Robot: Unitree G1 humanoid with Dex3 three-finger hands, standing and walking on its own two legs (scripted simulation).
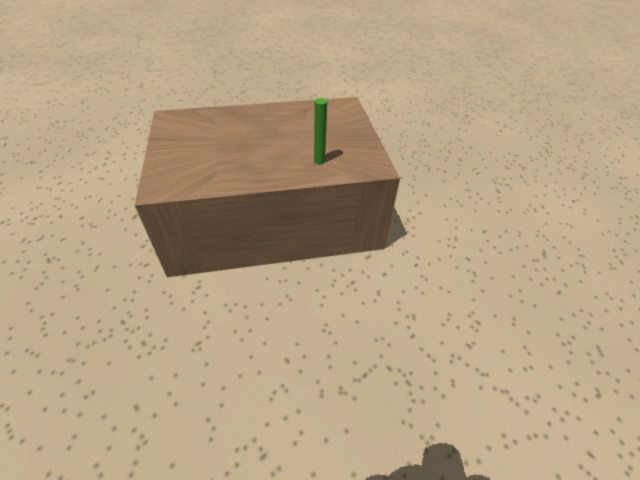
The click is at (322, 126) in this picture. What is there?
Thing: slim round
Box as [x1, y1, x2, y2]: [314, 98, 326, 163]
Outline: 318,98 315,100 314,161 316,163 323,163 325,147 326,100 323,98
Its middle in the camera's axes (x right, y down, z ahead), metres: -0.01 -0.37 +1.36
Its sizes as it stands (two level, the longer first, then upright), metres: 0.041 0.041 0.242
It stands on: a support 0.39 m high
